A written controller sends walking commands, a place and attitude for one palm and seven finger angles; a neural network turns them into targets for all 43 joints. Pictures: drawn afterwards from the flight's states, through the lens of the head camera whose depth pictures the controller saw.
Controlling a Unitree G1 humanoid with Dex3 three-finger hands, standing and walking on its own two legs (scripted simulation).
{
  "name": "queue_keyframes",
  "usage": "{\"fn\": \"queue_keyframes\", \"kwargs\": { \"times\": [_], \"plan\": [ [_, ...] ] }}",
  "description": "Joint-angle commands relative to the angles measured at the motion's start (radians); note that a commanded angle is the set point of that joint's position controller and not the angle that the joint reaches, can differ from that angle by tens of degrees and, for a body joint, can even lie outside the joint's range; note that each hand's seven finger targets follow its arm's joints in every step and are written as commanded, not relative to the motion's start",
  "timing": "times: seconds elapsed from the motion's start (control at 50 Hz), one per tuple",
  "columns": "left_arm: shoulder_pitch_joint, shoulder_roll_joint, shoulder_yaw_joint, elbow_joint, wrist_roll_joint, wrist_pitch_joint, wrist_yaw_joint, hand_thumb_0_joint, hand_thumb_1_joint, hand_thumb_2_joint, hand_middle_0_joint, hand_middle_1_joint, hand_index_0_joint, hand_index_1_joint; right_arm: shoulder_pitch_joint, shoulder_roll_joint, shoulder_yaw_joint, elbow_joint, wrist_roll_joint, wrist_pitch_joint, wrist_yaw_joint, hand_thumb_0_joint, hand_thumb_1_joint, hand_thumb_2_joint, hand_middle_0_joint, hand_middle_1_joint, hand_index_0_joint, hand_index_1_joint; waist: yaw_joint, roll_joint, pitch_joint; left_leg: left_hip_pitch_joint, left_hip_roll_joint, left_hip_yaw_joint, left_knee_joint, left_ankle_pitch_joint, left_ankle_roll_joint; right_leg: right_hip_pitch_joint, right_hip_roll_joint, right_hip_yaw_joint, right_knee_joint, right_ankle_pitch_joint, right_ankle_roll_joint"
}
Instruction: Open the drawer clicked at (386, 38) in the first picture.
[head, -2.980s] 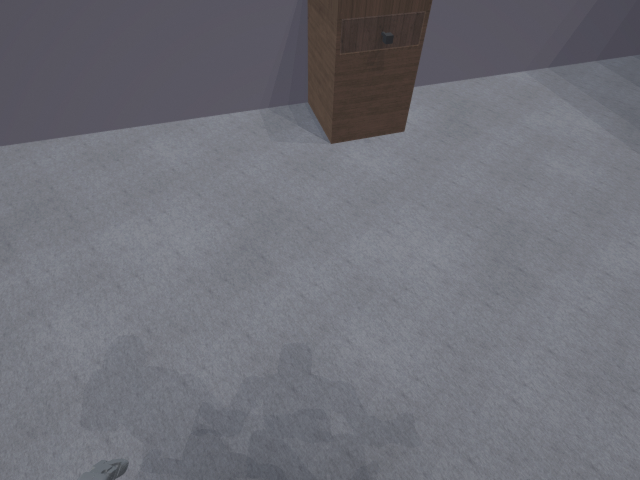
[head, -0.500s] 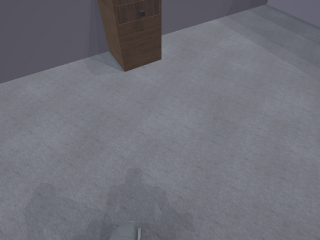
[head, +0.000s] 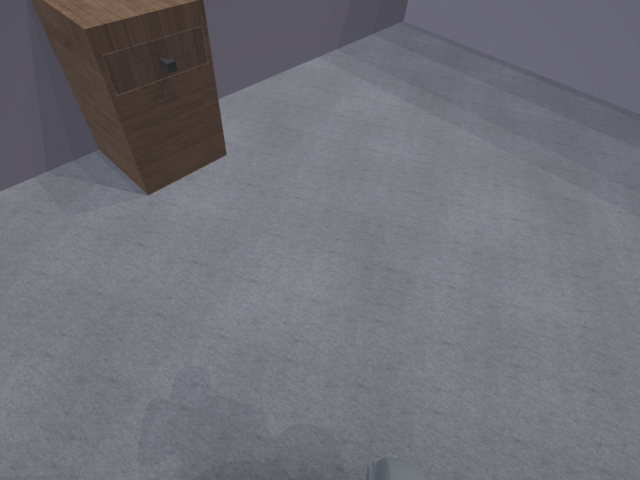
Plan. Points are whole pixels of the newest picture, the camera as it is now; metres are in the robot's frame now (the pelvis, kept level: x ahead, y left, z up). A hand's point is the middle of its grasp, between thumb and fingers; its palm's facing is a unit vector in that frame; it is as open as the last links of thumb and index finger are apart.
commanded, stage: walk to a spot facing it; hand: left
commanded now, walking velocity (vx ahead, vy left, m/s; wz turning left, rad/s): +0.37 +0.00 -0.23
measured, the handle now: (166, 63) +1.45 +0.62 -0.23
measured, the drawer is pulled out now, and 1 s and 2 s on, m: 0.00 0.00 0.00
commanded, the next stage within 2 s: none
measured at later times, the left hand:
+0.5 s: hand (232, 365) +0.32 +0.16 -0.17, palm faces -0.07 -0.97 -0.22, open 7.1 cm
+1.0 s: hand (252, 252) +0.56 +0.16 -0.17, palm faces -0.15 -0.97 -0.16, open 7.3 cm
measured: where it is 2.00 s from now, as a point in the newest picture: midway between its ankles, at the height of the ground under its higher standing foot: (347, 279)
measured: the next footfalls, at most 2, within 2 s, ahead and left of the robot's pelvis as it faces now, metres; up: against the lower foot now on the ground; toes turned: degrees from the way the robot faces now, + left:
right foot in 0.24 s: +0.24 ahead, -0.14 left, +0.00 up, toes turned -12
left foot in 0.64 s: +0.45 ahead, +0.10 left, +0.00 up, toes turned +6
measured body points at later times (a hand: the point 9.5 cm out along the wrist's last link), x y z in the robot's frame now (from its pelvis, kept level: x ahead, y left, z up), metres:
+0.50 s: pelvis +0.24 -0.03 -0.01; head +0.26 -0.03 +0.44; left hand +0.32 +0.21 -0.15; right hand +0.21 -0.25 -0.16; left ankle +0.28 +0.10 -0.70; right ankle +0.20 -0.13 -0.74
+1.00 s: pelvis +0.48 -0.01 +0.00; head +0.50 +0.00 +0.45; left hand +0.57 +0.21 -0.16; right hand +0.38 -0.19 -0.16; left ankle +0.41 +0.10 -0.74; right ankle +0.55 -0.17 -0.69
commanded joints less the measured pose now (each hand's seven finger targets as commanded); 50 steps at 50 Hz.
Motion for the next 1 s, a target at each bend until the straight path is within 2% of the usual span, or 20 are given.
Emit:
{"fn": "queue_keyframes", "kwargs": {
  "times": [0.0, 0.12, 0.16, 0.2, 0.22, 0.24, 0.26, 0.3, 0.34, 0.38, 0.54, 0.58, 0.6, 0.62, 0.64, 0.66, 0.7, 0.74, 0.8, 0.98],
  "plan": [
    [-0.069, -0.031, -0.028, -0.06, -0.004, -0.005, -0.008, 0.0, 0.9, 0.9, -0.2, -0.3, -0.2, -0.3, 0.127, -0.099, -0.016, -0.001, -0.006, -0.016, 0.002, 0.0, -0.9, -0.9, 0.2, 0.3, 0.2, 0.3, -0.027, 0.106, 0.068, 0.112, 0.277, -0.175, -0.208, 0.254, 0.074, -0.08, -0.031, -0.018, -0.174, 0.057, 0.004],
    [-0.208, -0.041, -0.044, -0.079, -0.012, -0.02, -0.005, 0.0, 0.9, 0.9, -0.2, -0.3, -0.2, -0.3, 0.226, -0.109, -0.006, 0.059, -0.017, 0.0, 0.003, 0.0, -0.9, -0.9, 0.2, 0.3, 0.2, 0.3, -0.065, 0.149, 0.105, 0.185, 0.282, -0.098, -0.138, 0.498, 0.061, 0.024, 0.031, -0.096, -0.401, -0.014, -0.042],
    [-0.147, -0.025, -0.04, -0.056, -0.013, -0.029, 0.0, 0.0, 0.9, 0.9, -0.2, -0.3, -0.2, -0.3, 0.223, -0.123, -0.005, 0.065, -0.014, 0.004, 0.0, 0.0, -0.9, -0.9, 0.2, 0.3, 0.2, 0.3, -0.028, 0.161, 0.065, 0.207, 0.282, -0.062, -0.025, 0.736, 0.049, 0.149, 0.073, -0.133, -0.471, -0.06, -0.071],
    [0.096, 0.03, -0.023, 0.026, -0.009, -0.047, 0.011, 0.0, 0.9, 0.9, -0.2, -0.3, -0.2, -0.3, 0.191, -0.132, -0.003, 0.062, -0.001, 0.007, 0.005, 0.0, -0.9, -0.9, 0.2, 0.3, 0.2, 0.3, 0.09, 0.103, -0.062, 0.063, 0.235, -0.012, 0.278, 0.792, -0.001, 0.534, 0.102, -0.138, -0.57, 0.049, -0.108],
    [0.249, 0.12, 0.003, 0.073, -0.007, -0.059, 0.025, 0.0, 0.9, 0.9, -0.2, -0.3, -0.2, -0.3, 0.183, -0.095, 0.004, 0.045, 0.011, 0.003, 0.016, 0.0, -0.9, -0.9, 0.2, 0.3, 0.2, 0.3, 0.151, -0.012, -0.175, -0.197, 0.178, 0.022, 0.54, 0.482, -0.041, 0.825, -0.1, 0.086, -0.582, 0.052, -0.178],
    [0.354, 0.211, 0.022, 0.102, -0.024, -0.062, 0.035, 0.0, 0.9, 0.9, -0.2, -0.3, -0.2, -0.3, 0.172, -0.042, 0.011, 0.008, 0.018, -0.004, 0.009, 0.0, -0.9, -0.9, 0.2, 0.3, 0.2, 0.3, 0.146, -0.148, -0.26, -0.465, 0.027, -0.026, 0.865, -0.288, -0.083, 1.006, -0.362, 0.508, -0.662, 0.268, -0.311],
    [0.322, 0.23, 0.025, 0.098, -0.04, -0.06, 0.038, 0.0, 0.9, 0.9, -0.2, -0.3, -0.2, -0.3, 0.093, -0.074, 0.0, 0.002, 0.02, 0.0, 0.009, 0.0, -0.9, -0.9, 0.2, 0.3, 0.2, 0.3, 0.157, -0.104, -0.245, -0.488, 0.065, -0.17, 0.971, -0.29, -0.06, 0.888, -0.368, 0.509, -0.725, 0.225, -0.321],
    [0.16, 0.119, -0.001, 0.063, -0.04, -0.06, 0.045, 0.0, 0.9, 0.9, -0.2, -0.3, -0.2, -0.3, 0.003, -0.06, -0.011, -0.015, 0.008, 0.015, 0.012, 0.0, -0.9, -0.9, 0.2, 0.3, 0.2, 0.3, 0.082, 0.045, -0.012, -0.515, 0.139, -0.234, 0.946, -0.13, -0.054, 0.591, -0.294, 0.346, -0.801, 0.092, -0.257],
    [0.086, 0.05, -0.022, 0.054, -0.027, -0.075, 0.049, 0.0, 0.9, 0.9, -0.2, -0.3, -0.2, -0.3, 0.08, -0.006, -0.004, 0.013, -0.006, 0.041, 0.017, 0.0, -0.9, -0.9, 0.2, 0.3, 0.2, 0.3, -0.003, -0.001, 0.036, -0.419, 0.154, -0.212, 0.816, -0.069, -0.073, 0.409, -0.211, 0.176, -0.85, 0.116, -0.193],
    [0.083, 0.012, -0.019, 0.049, -0.019, -0.084, 0.051, 0.0, 0.9, 0.9, -0.2, -0.3, -0.2, -0.3, 0.121, 0.013, -0.008, 0.016, -0.009, 0.054, 0.021, 0.0, -0.9, -0.9, 0.2, 0.3, 0.2, 0.3, -0.034, -0.061, 0.023, -0.367, 0.153, -0.189, 0.697, -0.056, -0.089, 0.35, -0.178, 0.101, -0.856, 0.127, -0.186],
    [0.118, 0.087, -0.012, 0.07, -0.018, -0.08, 0.038, 0.0, 0.9, 0.9, -0.2, -0.3, -0.2, -0.3, -0.072, -0.028, -0.011, -0.064, -0.005, 0.028, 0.056, 0.0, -0.9, -0.9, 0.2, 0.3, 0.2, 0.3, 0.001, -0.101, 0.07, -0.259, 0.092, -0.113, 0.279, 0.042, -0.076, 0.384, -0.147, 0.082, -0.817, -0.011, -0.153],
    [0.119, 0.103, -0.009, 0.077, -0.023, -0.074, 0.035, 0.0, 0.9, 0.9, -0.2, -0.3, -0.2, -0.3, -0.023, -0.065, -0.017, -0.051, -0.008, 0.02, 0.05, 0.0, -0.9, -0.9, 0.2, 0.3, 0.2, 0.3, -0.038, -0.047, 0.059, -0.114, 0.054, -0.066, 0.182, 0.066, -0.071, 0.368, -0.122, 0.049, -0.71, 0.063, -0.131],
    [0.125, 0.085, -0.011, 0.076, -0.024, -0.071, 0.034, 0.0, 0.9, 0.9, -0.2, -0.3, -0.2, -0.3, 0.08, -0.104, -0.026, -0.019, -0.012, 0.014, 0.043, 0.0, -0.9, -0.9, 0.2, 0.3, 0.2, 0.3, -0.081, 0.053, 0.006, 0.055, 0.051, -0.089, 0.123, 0.052, -0.057, 0.318, -0.074, 0.012, -0.53, 0.138, -0.108],
    [0.147, 0.035, -0.016, 0.058, -0.032, -0.069, 0.027, 0.0, 0.9, 0.9, -0.2, -0.3, -0.2, -0.3, 0.221, -0.213, -0.05, 0.013, -0.027, 0.005, 0.031, 0.0, -0.9, -0.9, 0.2, 0.3, 0.2, 0.3, -0.131, 0.276, -0.081, 0.238, 0.247, -0.361, 0.019, -0.001, 0.011, 0.172, 0.029, -0.074, -0.225, 0.016, -0.053],
    [0.122, 0.006, -0.029, 0.025, -0.035, -0.07, 0.024, 0.0, 0.9, 0.9, -0.2, -0.3, -0.2, -0.3, 0.31, -0.289, -0.062, 0.039, -0.027, 0.01, 0.025, 0.0, -0.9, -0.9, 0.2, 0.3, 0.2, 0.3, -0.15, 0.493, -0.115, 0.316, 0.439, -0.665, -0.143, -0.013, 0.09, -0.007, 0.123, -0.073, 0.085, -0.377, -0.03],
    [0.063, 0.04, -0.022, 0.022, -0.028, -0.068, 0.03, 0.0, 0.9, 0.9, -0.2, -0.3, -0.2, -0.3, 0.262, -0.248, -0.047, 0.043, -0.018, 0.015, 0.01, 0.0, -0.9, -0.9, 0.2, 0.3, 0.2, 0.3, -0.14, 0.367, -0.074, 0.259, 0.461, -0.679, -0.159, -0.03, 0.104, -0.067, 0.061, 0.037, 0.216, -0.337, -0.048],
    [0.029, 0.026, -0.022, 0.039, -0.025, -0.068, 0.011, 0.0, 0.9, 0.9, -0.2, -0.3, -0.2, -0.3, 0.112, -0.155, -0.022, -0.007, -0.013, 0.003, 0.007, 0.0, -0.9, -0.9, 0.2, 0.3, 0.2, 0.3, -0.073, 0.123, 0.051, 0.106, 0.403, -0.498, -0.162, 0.028, 0.091, -0.094, -0.021, 0.044, 0.232, -0.174, -0.04],
    [0.094, -0.014, -0.024, 0.067, -0.016, -0.045, 0.008, 0.0, 0.9, 0.9, -0.2, -0.3, -0.2, -0.3, 0.053, -0.12, -0.011, -0.012, -0.01, -0.007, 0.004, 0.0, -0.9, -0.9, 0.2, 0.3, 0.2, 0.3, -0.015, 0.145, 0.05, 0.017, 0.322, -0.304, -0.178, 0.104, 0.043, -0.007, -0.035, 0.036, 0.179, -0.093, -0.02],
    [0.127, -0.03, -0.023, 0.075, -0.015, -0.022, 0.009, 0.0, 0.9, 0.9, -0.2, -0.3, -0.2, -0.3, 0.054, -0.095, -0.009, -0.002, 0.0, -0.014, 0.002, 0.0, -0.9, -0.9, 0.2, 0.3, 0.2, 0.3, 0.012, 0.151, 0.054, 0.008, 0.272, -0.201, -0.214, 0.16, 0.037, -0.007, -0.036, 0.014, 0.115, -0.006, 0.001],
    [-0.112, -0.064, -0.03, -0.014, -0.017, -0.027, 0.007, 0.0, 0.9, 0.9, -0.2, -0.3, -0.2, -0.3, 0.184, -0.063, -0.019, 0.071, -0.007, -0.002, 0.004, 0.0, -0.9, -0.9, 0.2, 0.3, 0.2, 0.3, -0.05, 0.145, 0.138, 0.117, 0.274, -0.102, -0.203, 0.301, 0.065, -0.012, -0.027, -0.082, -0.351, 0.046, -0.005]
  ]
}}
